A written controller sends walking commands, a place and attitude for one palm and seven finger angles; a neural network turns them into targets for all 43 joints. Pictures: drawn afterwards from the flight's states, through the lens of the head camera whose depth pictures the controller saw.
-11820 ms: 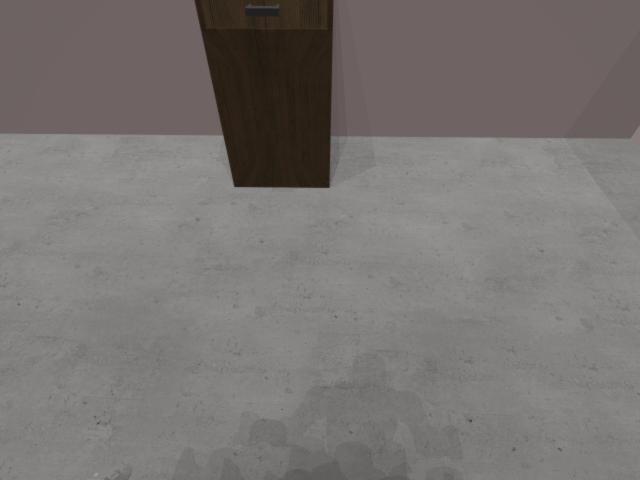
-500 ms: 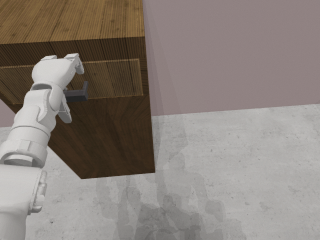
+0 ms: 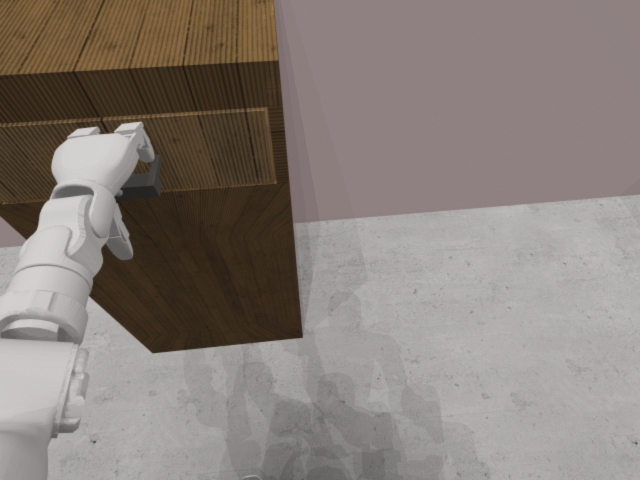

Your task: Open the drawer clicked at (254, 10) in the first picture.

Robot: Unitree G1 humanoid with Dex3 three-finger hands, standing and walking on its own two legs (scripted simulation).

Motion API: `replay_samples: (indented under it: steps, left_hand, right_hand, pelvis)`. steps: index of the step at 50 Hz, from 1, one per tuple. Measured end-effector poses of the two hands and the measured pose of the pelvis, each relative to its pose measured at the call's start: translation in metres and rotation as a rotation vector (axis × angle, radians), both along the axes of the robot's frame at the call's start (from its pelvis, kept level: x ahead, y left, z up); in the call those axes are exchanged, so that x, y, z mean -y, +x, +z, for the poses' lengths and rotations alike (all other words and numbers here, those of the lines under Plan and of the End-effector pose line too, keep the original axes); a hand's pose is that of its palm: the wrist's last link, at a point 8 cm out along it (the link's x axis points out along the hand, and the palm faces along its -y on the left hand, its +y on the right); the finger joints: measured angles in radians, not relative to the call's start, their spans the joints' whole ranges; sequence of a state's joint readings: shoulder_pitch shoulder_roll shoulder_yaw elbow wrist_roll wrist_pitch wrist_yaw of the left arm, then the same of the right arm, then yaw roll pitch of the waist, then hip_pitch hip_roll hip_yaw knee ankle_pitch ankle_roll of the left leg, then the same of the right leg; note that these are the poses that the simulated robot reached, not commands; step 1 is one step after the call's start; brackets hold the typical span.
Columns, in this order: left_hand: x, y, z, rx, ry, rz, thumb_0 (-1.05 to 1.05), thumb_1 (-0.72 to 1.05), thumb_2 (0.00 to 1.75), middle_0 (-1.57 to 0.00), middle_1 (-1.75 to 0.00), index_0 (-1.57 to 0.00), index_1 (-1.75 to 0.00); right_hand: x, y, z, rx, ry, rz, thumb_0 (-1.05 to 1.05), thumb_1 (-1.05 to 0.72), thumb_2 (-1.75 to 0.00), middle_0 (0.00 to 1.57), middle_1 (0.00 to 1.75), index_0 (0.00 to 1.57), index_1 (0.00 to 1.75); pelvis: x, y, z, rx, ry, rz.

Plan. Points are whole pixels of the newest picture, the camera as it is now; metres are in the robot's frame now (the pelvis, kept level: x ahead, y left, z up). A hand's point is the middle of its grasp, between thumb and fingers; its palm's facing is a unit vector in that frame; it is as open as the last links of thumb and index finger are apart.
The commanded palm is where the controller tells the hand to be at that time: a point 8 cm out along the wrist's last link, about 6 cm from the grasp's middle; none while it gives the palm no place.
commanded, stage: lower the fingers behind the handle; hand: left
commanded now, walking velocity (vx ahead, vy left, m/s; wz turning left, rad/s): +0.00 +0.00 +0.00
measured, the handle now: (119, 176) +0.52 +0.27 +0.06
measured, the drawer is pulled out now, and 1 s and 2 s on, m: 0.00 0.00 0.00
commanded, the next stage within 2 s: close the thumb around the handle in 1.02 s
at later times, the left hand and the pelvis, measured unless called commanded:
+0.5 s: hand (120, 210) +0.47 +0.26 +0.05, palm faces -0.08 -0.04 -1.00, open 13.9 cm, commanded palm +0.45 +0.26 +0.10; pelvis -0.01 +0.01 -0.01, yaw +0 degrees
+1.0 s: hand (125, 212) +0.47 +0.26 +0.04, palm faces -0.08 -0.03 -1.00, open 13.8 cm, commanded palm +0.46 +0.25 +0.10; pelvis -0.01 +0.01 -0.01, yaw -1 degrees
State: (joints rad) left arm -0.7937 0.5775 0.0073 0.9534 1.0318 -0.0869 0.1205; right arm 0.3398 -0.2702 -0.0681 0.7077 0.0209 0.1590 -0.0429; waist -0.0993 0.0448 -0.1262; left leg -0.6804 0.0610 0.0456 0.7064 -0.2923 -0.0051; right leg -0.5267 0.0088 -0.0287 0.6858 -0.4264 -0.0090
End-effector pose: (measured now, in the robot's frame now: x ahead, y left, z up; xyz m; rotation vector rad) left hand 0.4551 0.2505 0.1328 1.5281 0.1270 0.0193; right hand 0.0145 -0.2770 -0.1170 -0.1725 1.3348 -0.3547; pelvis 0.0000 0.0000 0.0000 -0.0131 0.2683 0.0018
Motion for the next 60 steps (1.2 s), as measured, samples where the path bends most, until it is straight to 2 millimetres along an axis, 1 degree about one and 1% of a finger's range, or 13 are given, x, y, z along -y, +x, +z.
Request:
replay_samples:
  steps: [8, 16, 21, 29, 36, 44, 52, 60]
  left_hand:
    - [-0.003, 0.000, -0.006, 0.023, 0.000, 0.004, 0.00, -0.49, 0.30, -0.32, -1.20, -0.32, -1.22]
    - [-0.005, -0.001, -0.012, 0.011, 0.009, 0.024, 0.00, -0.49, 0.30, -0.31, -1.20, -0.30, -1.22]
    - [-0.006, -0.003, -0.022, -0.024, 0.006, 0.017, 0.00, -0.49, 0.30, -0.31, -1.20, -0.30, -1.22]
    - [-0.008, -0.007, -0.037, -0.004, 0.009, -0.012, 0.00, -0.49, 0.30, -0.31, -1.20, -0.30, -1.20]
    - [-0.008, -0.002, -0.040, 0.023, 0.005, 0.012, 0.00, -0.49, 0.30, -0.31, -1.20, -0.31, -1.20]
    - [-0.005, -0.001, -0.039, -0.004, 0.010, 0.020, 0.00, -0.48, 0.30, -0.31, -1.20, -0.32, -1.21]
    - [-0.006, -0.002, -0.038, -0.008, 0.010, 0.012, 0.00, -0.49, 0.30, -0.30, -1.20, -0.32, -1.20]
    - [-0.007, -0.002, -0.039, 0.003, 0.007, 0.008, 0.00, -0.47, 0.31, -0.30, -1.20, -0.32, -1.20]
  right_hand:
    - [-0.005, -0.002, -0.002, -0.006, 0.001, -0.001, 0.01, -0.90, -0.90, 0.20, 0.30, 0.20, 0.30]
    - [-0.012, -0.006, -0.005, -0.012, 0.013, 0.001, 0.01, -0.90, -0.90, 0.20, 0.30, 0.20, 0.30]
    - [-0.015, -0.011, -0.005, -0.014, 0.009, -0.005, 0.01, -0.90, -0.90, 0.20, 0.30, 0.20, 0.30]
    - [-0.015, -0.024, -0.007, -0.040, -0.006, -0.010, 0.01, -0.90, -0.90, 0.20, 0.30, 0.21, 0.30]
    - [-0.016, -0.033, -0.008, -0.060, -0.013, -0.017, 0.01, -0.90, -0.90, 0.20, 0.30, 0.20, 0.30]
    - [-0.020, -0.039, -0.008, -0.056, -0.008, -0.033, 0.01, -0.90, -0.90, 0.20, 0.30, 0.20, 0.30]
    - [-0.022, -0.039, -0.009, -0.053, -0.003, -0.035, 0.01, -0.90, -0.90, 0.20, 0.30, 0.21, 0.30]
    - [-0.019, -0.034, -0.009, -0.052, -0.005, -0.026, 0.01, -0.90, -0.90, 0.20, 0.30, 0.21, 0.30]
  pelvis:
    - [-0.003, 0.000, -0.002, -0.013, -0.004, -0.001]
    - [-0.006, -0.003, -0.004, -0.019, -0.007, 0.002]
    - [-0.008, -0.006, -0.006, -0.023, -0.010, -0.001]
    - [-0.010, -0.009, -0.010, -0.041, -0.016, -0.001]
    - [-0.012, -0.013, -0.013, -0.058, -0.021, -0.001]
    - [-0.013, -0.013, -0.012, -0.052, -0.022, -0.006]
    - [-0.013, -0.013, -0.012, -0.049, -0.020, -0.008]
    - [-0.012, -0.011, -0.012, -0.053, -0.020, -0.006]
